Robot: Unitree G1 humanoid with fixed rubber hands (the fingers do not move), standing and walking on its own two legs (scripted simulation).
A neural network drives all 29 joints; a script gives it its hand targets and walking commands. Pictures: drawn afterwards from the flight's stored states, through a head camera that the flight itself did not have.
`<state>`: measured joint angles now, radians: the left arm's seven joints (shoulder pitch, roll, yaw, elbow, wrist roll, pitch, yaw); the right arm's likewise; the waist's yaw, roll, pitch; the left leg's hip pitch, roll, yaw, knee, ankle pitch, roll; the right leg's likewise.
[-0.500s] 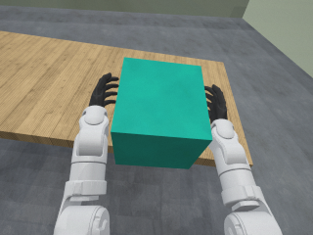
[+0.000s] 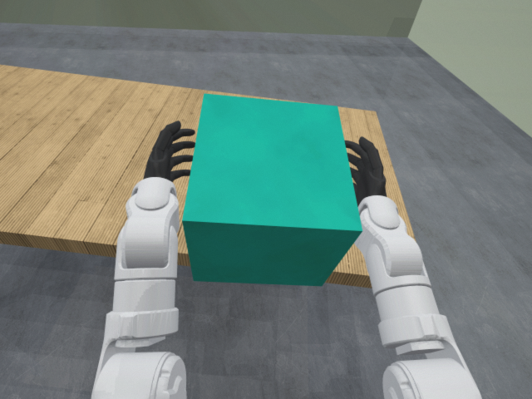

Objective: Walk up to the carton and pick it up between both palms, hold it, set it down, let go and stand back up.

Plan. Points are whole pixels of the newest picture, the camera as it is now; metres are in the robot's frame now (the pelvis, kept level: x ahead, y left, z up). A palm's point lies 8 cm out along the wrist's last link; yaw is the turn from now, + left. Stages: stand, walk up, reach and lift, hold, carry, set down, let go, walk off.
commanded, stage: reach and lift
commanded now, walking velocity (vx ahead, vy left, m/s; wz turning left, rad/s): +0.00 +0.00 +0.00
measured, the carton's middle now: (265, 193) +0.38 +0.00 +0.13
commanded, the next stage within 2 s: hold in 0.50 s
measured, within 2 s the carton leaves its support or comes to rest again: neither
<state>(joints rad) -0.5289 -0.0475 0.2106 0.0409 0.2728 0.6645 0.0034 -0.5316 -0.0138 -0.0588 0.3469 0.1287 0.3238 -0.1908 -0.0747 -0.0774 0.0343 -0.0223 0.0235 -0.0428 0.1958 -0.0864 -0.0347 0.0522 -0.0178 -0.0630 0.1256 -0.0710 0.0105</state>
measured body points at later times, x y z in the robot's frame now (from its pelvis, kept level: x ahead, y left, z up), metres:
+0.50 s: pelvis +0.00 +0.01 +0.00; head -0.02 +0.02 +0.45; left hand +0.37 +0.15 +0.20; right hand +0.37 -0.15 +0.19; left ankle +0.02 +0.14 -0.75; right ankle -0.01 -0.12 -0.75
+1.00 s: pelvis +0.00 +0.01 +0.00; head -0.01 +0.01 +0.45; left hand +0.36 +0.15 +0.20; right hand +0.37 -0.16 +0.20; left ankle +0.02 +0.14 -0.75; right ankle -0.01 -0.12 -0.75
